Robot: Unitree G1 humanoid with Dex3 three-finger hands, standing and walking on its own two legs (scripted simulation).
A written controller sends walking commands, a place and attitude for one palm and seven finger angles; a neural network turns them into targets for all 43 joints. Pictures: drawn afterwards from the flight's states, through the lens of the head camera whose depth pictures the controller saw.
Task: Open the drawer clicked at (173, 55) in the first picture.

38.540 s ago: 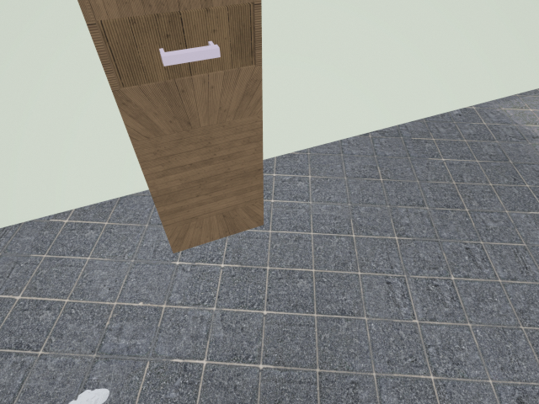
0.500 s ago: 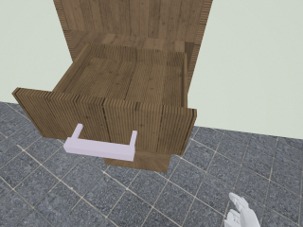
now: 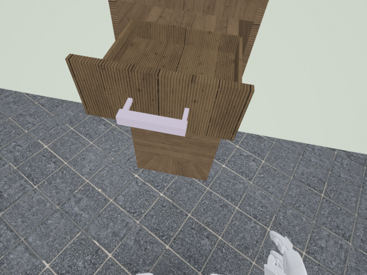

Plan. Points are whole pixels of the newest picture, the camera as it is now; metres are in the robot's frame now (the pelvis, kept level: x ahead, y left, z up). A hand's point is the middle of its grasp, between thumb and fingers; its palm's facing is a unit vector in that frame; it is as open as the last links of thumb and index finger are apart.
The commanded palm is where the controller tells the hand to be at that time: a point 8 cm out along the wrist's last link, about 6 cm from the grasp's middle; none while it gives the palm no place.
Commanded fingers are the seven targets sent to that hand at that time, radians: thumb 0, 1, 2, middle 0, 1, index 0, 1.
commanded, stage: stop stepping back and stand still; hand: left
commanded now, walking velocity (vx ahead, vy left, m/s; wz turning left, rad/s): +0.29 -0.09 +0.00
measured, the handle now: (154, 114) +0.42 +0.11 +0.11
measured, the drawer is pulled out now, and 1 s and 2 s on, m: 0.30 0.30 0.30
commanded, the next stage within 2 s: let the arm hang, fingers relaxed in 1.12 s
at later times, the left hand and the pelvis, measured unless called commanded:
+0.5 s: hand out of the picture +0.10 +0.26 +0.31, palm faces +0.65 -0.71 -0.28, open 7.4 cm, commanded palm +0.02 +0.28 +0.30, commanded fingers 0.00 0.90 0.90 -0.20 -0.30 -0.20 -0.30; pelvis -0.10 +0.00 +0.00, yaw +0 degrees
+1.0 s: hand out of the picture +0.14 +0.24 +0.29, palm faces +0.60 -0.70 -0.40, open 7.4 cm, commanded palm +0.07 +0.26 +0.30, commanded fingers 0.00 0.90 0.90 -0.20 -0.30 -0.20 -0.30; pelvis -0.08 -0.02 +0.00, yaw -2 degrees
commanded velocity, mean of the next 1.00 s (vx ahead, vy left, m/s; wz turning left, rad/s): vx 0.12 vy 0.02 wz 0.00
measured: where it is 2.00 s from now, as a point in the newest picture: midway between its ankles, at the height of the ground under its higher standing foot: outside the picture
